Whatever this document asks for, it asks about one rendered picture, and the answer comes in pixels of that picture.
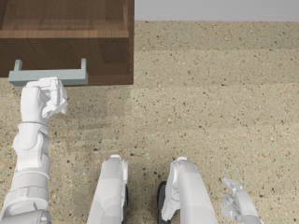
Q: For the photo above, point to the cabinet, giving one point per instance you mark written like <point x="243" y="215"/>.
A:
<point x="116" y="80"/>

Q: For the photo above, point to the robot left upper arm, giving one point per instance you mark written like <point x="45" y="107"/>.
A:
<point x="40" y="216"/>

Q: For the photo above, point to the robot right hand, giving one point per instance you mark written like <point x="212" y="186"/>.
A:
<point x="238" y="205"/>

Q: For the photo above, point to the robot left hand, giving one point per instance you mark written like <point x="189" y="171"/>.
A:
<point x="36" y="94"/>

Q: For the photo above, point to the robot left thigh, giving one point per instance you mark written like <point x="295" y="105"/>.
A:
<point x="106" y="205"/>

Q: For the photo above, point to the drawer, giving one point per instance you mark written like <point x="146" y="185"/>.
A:
<point x="57" y="34"/>

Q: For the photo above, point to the robot right forearm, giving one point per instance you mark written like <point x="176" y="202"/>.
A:
<point x="250" y="219"/>

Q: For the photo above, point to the handle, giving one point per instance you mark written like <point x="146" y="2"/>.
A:
<point x="20" y="78"/>

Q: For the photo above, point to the robot left forearm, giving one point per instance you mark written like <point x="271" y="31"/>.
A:
<point x="29" y="188"/>

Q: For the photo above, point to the right robot shin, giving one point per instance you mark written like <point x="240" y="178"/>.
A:
<point x="171" y="201"/>

